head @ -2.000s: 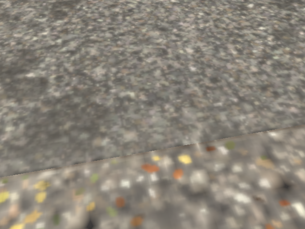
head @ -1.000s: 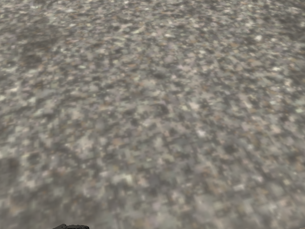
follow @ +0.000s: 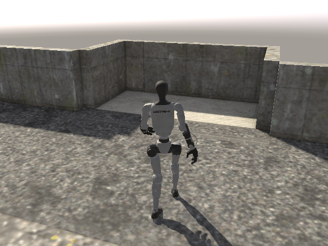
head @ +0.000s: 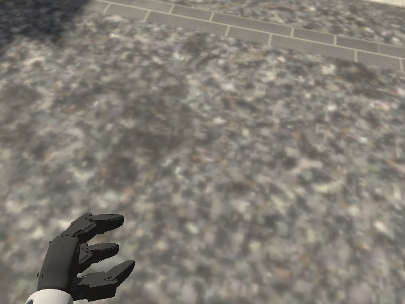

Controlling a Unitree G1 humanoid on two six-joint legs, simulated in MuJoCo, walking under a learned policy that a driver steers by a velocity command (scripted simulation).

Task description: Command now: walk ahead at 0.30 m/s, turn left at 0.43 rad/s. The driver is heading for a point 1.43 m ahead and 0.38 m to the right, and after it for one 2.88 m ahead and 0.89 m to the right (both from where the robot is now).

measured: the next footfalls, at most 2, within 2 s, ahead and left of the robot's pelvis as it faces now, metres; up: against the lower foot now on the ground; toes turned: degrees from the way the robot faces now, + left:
left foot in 0.36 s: +0.20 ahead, +0.12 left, +0.00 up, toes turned -1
right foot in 0.72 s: +0.16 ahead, -0.16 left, +0.00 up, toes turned -13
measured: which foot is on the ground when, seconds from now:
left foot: down 0.00-0.00, up 0.02-0.34, down 0.36-0.72, up 0.74-1.00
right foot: down 0.00-0.42, up 0.44-0.70, down 0.72-1.00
